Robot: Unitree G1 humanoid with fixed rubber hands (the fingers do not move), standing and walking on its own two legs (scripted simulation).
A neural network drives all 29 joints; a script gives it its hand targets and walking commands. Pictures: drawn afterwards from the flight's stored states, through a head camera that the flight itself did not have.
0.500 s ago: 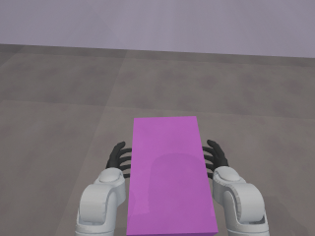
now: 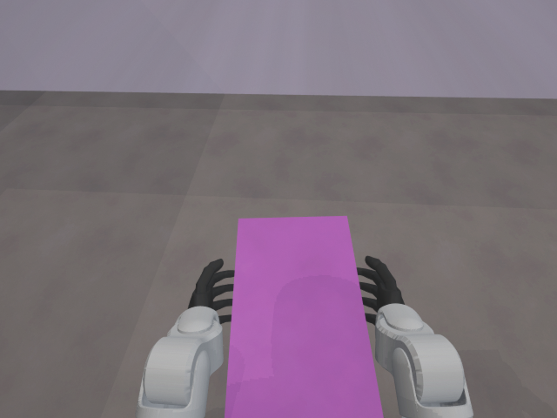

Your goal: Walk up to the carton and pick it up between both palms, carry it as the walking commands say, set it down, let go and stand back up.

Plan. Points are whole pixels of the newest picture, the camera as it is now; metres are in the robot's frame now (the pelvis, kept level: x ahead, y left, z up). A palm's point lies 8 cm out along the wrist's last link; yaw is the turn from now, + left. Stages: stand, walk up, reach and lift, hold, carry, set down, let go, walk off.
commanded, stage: carry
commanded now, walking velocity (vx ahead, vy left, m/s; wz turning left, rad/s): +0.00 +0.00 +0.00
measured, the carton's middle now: (294, 338) +0.25 +0.00 -0.01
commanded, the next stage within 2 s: none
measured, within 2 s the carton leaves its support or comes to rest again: neither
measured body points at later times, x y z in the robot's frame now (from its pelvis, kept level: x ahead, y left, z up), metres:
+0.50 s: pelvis -0.04 +0.00 +0.01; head -0.06 +0.01 +0.46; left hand +0.23 +0.14 +0.07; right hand +0.24 -0.10 +0.08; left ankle -0.07 +0.11 -0.72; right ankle -0.02 -0.10 -0.72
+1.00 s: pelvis -0.07 +0.02 +0.01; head -0.09 +0.02 +0.46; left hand +0.22 +0.15 +0.04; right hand +0.23 -0.09 +0.04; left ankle -0.07 +0.11 -0.72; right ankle -0.02 -0.10 -0.72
